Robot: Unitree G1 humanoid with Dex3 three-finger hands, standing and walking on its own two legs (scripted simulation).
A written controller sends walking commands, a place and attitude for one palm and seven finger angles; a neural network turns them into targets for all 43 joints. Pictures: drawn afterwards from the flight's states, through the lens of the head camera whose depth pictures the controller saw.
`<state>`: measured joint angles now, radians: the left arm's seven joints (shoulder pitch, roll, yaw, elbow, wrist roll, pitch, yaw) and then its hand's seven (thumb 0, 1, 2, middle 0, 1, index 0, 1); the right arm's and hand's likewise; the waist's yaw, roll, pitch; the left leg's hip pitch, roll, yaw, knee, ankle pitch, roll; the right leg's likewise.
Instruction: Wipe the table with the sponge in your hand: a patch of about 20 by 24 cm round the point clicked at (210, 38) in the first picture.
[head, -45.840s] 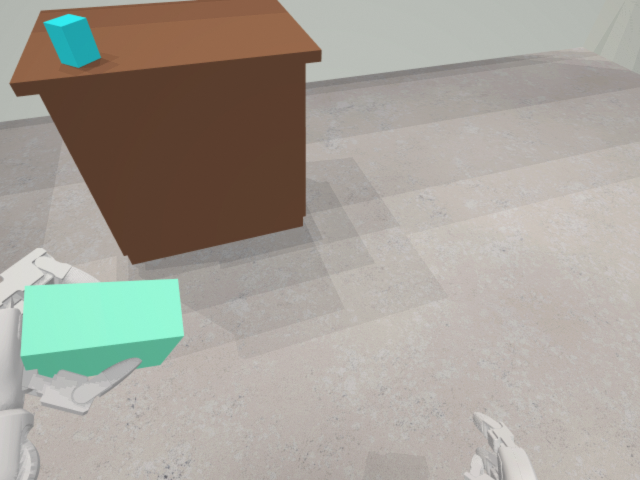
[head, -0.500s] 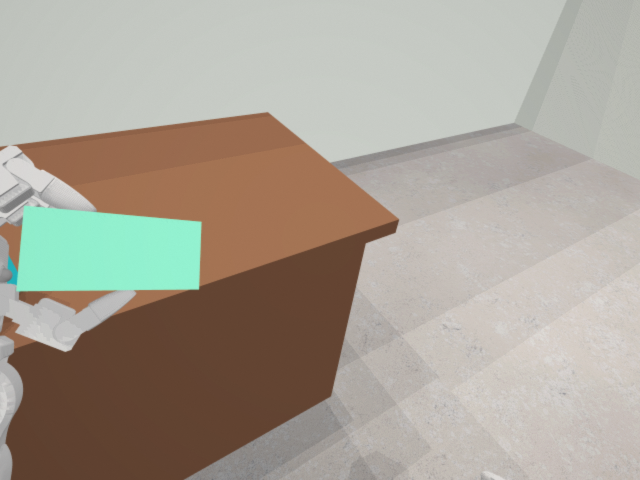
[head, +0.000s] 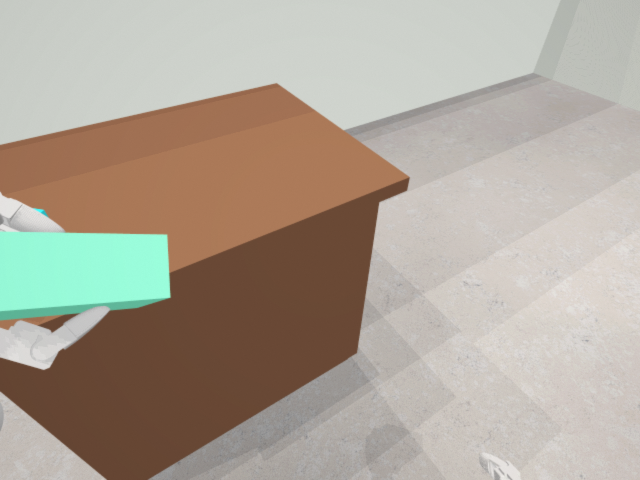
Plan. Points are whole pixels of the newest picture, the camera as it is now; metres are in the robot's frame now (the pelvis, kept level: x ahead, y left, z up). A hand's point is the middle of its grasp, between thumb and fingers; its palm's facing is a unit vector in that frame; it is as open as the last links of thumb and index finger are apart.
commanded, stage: stop stepping back and stand still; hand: left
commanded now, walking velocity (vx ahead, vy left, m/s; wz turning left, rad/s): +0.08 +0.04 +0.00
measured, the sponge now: (105, 277) +0.23 +0.22 +0.21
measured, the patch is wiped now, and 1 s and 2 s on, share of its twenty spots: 1.00 1.00 1.00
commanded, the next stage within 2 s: stand and wait in 0.08 s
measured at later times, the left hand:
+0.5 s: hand (58, 247) +0.24 +0.25 +0.24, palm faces +0.47 -0.79 -0.40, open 9.8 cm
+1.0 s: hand (5, 249) +0.23 +0.29 +0.25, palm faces +0.49 -0.79 -0.37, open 9.9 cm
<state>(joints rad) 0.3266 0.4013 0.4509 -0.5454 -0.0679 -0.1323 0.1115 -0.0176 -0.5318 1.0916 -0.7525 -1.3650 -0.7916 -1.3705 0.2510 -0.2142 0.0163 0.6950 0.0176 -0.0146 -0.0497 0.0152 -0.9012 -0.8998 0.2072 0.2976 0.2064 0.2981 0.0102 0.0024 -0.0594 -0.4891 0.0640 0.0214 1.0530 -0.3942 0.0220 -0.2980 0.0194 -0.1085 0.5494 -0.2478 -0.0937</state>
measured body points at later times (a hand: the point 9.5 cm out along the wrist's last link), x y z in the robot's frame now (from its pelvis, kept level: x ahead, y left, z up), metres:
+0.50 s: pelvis +0.04 +0.02 +0.00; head +0.04 +0.01 +0.45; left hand +0.21 +0.29 +0.26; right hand +0.21 -0.21 -0.10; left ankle +0.05 +0.16 -0.73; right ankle +0.05 -0.07 -0.73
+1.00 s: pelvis +0.03 +0.05 +0.01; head +0.02 +0.04 +0.46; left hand +0.20 +0.33 +0.26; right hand +0.21 -0.18 -0.07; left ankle +0.05 +0.16 -0.73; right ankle +0.05 -0.07 -0.73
